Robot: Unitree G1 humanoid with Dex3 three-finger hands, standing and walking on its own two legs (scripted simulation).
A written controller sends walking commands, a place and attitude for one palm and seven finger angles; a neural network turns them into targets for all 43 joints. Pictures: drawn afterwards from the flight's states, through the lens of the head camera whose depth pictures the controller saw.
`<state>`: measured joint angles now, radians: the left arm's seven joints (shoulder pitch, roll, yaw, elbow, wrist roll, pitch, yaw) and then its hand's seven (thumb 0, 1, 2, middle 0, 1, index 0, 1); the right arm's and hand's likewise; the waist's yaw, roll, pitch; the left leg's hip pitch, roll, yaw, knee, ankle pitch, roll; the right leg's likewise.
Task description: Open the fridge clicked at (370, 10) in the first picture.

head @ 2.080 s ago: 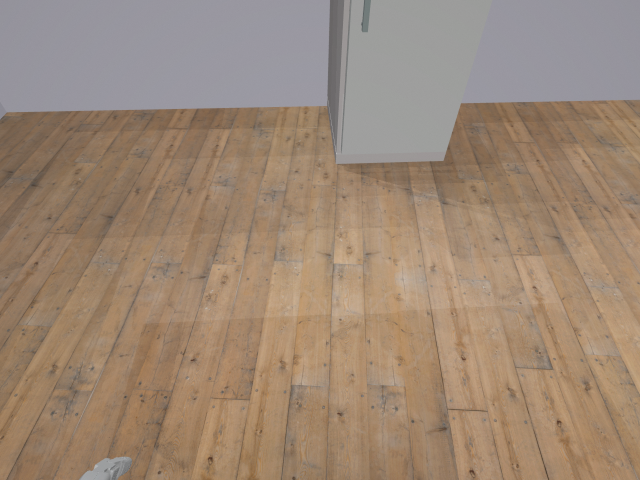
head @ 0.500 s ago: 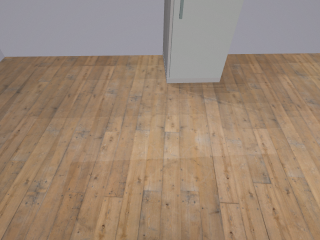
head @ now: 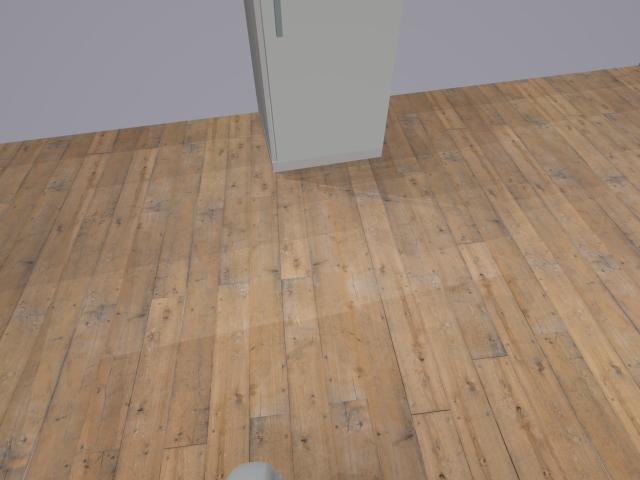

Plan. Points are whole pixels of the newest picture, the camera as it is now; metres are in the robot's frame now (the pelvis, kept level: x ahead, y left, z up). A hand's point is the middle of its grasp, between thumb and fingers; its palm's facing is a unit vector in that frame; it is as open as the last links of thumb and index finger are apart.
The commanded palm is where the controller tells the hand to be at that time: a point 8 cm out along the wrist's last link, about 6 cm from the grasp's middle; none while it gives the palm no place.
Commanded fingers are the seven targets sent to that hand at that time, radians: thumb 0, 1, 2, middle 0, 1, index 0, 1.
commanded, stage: walk to a spot facing it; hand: left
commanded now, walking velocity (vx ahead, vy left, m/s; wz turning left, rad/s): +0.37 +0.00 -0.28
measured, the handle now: out of the picture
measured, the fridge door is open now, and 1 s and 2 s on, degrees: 0 0 0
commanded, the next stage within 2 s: turn to face it in 1.82 s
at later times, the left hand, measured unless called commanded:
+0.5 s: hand (175, 387) +0.28 +0.27 -0.18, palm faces -0.11 -0.98 -0.18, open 7.4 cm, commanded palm none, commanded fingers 0.00 0.90 0.90 -0.20 -0.30 -0.20 -0.30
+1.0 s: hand (292, 257) +0.57 +0.12 -0.18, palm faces -0.30 -0.94 -0.13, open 7.4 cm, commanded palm none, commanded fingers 0.00 0.90 0.90 -0.20 -0.30 -0.20 -0.30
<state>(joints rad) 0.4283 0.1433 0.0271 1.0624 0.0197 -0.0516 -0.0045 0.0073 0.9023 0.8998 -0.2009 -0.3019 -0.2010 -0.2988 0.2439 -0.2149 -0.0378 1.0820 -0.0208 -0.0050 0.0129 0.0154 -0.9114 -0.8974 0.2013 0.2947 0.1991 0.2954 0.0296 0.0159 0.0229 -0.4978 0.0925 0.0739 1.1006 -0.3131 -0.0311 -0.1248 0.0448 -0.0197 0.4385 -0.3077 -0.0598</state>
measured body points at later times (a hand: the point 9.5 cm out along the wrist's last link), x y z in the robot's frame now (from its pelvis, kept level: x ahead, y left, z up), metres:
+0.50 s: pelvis +0.22 +0.09 +0.00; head +0.23 +0.11 +0.45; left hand +0.29 +0.33 -0.16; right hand +0.21 -0.16 -0.13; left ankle +0.24 +0.15 -0.74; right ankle +0.18 -0.05 -0.64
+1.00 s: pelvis +0.43 +0.00 -0.02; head +0.45 -0.01 +0.43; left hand +0.59 +0.17 -0.17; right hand +0.24 -0.13 -0.16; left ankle +0.31 +0.14 -0.64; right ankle +0.45 -0.08 -0.74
